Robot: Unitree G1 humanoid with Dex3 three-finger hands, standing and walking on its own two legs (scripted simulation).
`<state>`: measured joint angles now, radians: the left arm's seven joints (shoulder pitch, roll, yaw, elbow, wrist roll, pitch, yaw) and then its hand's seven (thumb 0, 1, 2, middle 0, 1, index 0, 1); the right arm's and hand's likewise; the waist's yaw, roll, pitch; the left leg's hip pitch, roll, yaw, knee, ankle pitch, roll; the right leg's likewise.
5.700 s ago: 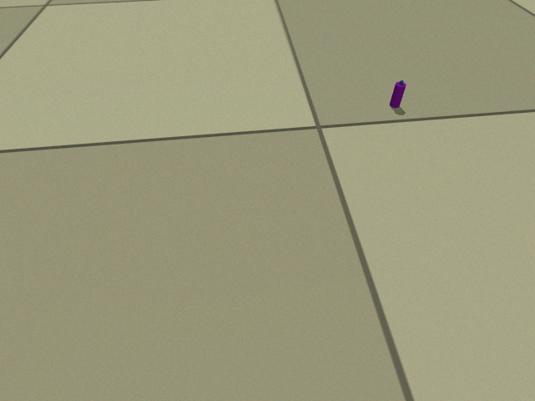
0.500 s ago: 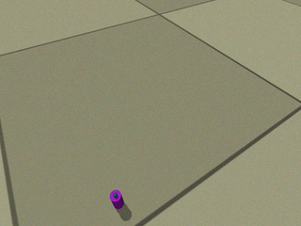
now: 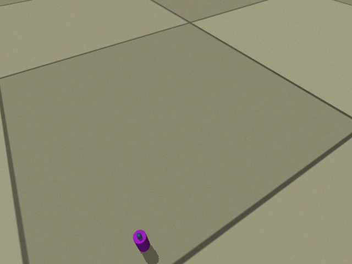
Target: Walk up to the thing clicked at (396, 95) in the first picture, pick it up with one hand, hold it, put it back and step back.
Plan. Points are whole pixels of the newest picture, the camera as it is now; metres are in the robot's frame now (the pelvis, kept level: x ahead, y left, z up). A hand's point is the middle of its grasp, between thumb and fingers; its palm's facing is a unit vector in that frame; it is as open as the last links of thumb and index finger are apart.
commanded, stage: walk up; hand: left
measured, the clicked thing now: (141, 240) +0.37 +0.23 -0.69
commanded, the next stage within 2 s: stand in 0.62 s
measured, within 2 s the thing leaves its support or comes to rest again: neither
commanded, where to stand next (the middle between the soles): +0.05 +0.01 m, yaw +0 degrees
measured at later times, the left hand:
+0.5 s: hand out of the picture +0.09 +0.25 -0.15, palm faces -0.02 -0.94 -0.34, open 7.4 cm
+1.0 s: hand out of the picture +0.09 +0.25 -0.15, palm faces -0.02 -0.94 -0.35, open 7.4 cm
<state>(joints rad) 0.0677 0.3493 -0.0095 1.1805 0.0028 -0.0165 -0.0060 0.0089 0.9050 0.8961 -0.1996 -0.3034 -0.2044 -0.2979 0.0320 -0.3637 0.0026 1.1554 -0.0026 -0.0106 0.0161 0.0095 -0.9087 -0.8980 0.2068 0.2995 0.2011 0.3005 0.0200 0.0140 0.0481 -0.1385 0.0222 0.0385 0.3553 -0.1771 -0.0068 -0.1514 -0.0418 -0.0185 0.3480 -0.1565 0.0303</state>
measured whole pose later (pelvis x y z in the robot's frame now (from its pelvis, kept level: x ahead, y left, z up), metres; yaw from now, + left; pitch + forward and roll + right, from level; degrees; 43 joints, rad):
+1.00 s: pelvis +0.01 +0.00 +0.00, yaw +0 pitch -2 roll +0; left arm 0.09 0.35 0.00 1.15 0.01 -0.01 0.00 0.01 0.91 0.90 -0.20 -0.30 -0.20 -0.30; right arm 0.08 -0.36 0.00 1.15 -0.01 -0.01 0.01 0.01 -0.91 -0.90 0.21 0.30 0.20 0.30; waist 0.00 0.01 0.04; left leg -0.12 0.03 0.04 0.31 -0.17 -0.01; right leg -0.13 -0.04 -0.02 0.31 -0.16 0.03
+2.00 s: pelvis +0.03 -0.01 +0.00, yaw +1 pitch -1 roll +0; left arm 0.11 0.35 0.00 1.14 0.01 -0.01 0.00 0.01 0.90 0.90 -0.20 -0.30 -0.20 -0.30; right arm 0.10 -0.36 0.00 1.14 -0.01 -0.01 0.01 0.01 -0.91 -0.90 0.21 0.30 0.20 0.30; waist 0.00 0.01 0.04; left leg -0.10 0.03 0.03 0.31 -0.19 -0.02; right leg -0.11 -0.03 -0.03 0.30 -0.17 0.02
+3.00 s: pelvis +0.02 +0.00 +0.00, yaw +1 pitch +0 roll +0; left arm 0.10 0.34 0.03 1.07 -0.01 -0.02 0.01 0.01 0.86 0.85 -0.20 -0.27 -0.20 -0.26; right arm 0.17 -0.35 0.01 1.00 0.03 -0.02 -0.02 0.01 -0.93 -0.90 0.21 0.30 0.20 0.30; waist 0.00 0.01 0.05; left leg -0.17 0.03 0.02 0.37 -0.20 -0.01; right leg -0.17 -0.04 -0.04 0.36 -0.19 0.02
